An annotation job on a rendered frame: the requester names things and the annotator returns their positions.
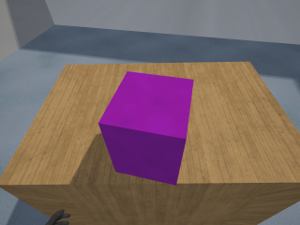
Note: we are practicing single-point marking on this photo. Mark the pedestal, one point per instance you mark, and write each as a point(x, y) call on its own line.
point(240, 165)

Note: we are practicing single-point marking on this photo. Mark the left robot hand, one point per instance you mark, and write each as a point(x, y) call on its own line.
point(57, 216)

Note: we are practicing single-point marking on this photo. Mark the carton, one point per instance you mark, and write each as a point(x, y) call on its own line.
point(145, 125)

